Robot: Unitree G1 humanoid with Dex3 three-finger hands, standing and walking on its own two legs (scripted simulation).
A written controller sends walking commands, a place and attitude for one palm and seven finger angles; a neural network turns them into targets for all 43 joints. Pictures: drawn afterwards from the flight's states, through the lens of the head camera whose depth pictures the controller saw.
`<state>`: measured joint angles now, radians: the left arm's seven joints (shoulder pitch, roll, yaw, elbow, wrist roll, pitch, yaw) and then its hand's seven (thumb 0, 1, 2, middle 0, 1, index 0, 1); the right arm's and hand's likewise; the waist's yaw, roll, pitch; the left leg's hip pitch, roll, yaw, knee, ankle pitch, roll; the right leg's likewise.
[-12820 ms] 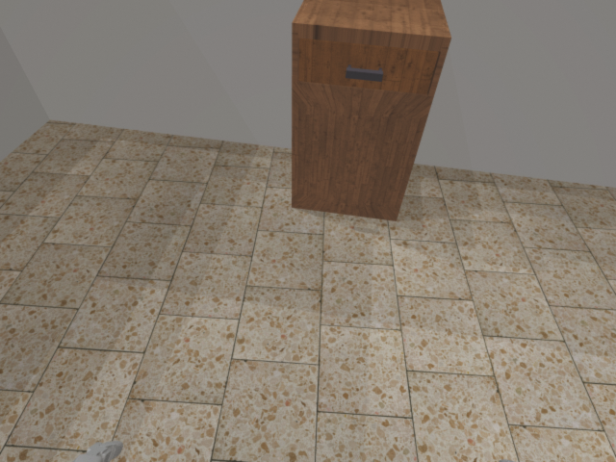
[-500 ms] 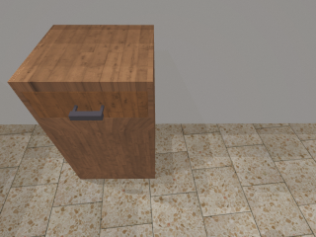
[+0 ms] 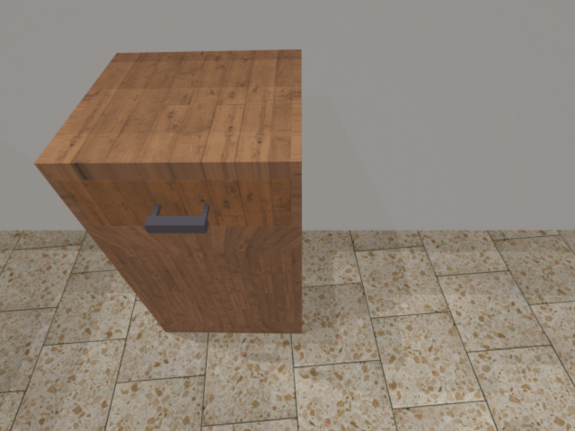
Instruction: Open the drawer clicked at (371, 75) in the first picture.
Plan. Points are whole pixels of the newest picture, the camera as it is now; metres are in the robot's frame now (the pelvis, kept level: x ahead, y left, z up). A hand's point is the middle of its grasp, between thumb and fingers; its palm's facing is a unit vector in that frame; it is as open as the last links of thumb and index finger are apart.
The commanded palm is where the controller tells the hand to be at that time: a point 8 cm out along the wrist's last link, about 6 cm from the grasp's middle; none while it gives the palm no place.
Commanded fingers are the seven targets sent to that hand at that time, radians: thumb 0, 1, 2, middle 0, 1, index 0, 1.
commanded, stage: come to a stop and stand still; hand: left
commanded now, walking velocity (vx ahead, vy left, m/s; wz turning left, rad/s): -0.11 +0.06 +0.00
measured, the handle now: (179, 216) +0.51 +0.26 -0.06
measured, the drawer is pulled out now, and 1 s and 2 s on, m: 0.00 0.00 0.00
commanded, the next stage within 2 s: look again from close up in 0.62 s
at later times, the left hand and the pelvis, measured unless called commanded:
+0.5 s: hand out of the picture +0.00 +0.16 -0.16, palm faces +0.06 -0.97 -0.22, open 7.3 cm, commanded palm none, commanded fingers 0.00 0.90 0.90 -0.20 -0.30 -0.20 -0.30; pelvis -0.02 -0.02 +0.01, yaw +1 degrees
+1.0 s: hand out of the picture -0.01 +0.18 -0.16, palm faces +0.03 -0.98 -0.21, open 7.3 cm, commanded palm none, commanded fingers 0.00 0.90 0.90 -0.20 -0.30 -0.20 -0.30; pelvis -0.01 +0.01 +0.01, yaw +0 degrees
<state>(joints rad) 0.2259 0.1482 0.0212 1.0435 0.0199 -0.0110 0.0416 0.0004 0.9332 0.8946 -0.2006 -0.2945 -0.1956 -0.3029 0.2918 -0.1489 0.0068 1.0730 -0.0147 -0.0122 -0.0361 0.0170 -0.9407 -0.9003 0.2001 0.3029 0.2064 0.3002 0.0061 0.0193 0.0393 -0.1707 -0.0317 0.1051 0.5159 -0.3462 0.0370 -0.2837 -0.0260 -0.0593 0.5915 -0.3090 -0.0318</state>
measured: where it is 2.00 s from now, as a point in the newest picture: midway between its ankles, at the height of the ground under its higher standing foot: outside the picture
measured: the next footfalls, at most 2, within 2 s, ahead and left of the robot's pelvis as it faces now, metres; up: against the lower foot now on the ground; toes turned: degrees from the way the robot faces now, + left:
none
